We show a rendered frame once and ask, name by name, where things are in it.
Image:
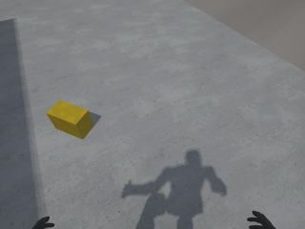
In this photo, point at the robot left hand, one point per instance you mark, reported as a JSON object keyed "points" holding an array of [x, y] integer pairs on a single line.
{"points": [[41, 224]]}

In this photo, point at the robot right hand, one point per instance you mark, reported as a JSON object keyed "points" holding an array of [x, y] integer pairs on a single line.
{"points": [[260, 218]]}

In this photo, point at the carton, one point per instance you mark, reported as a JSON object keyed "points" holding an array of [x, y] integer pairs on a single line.
{"points": [[70, 119]]}

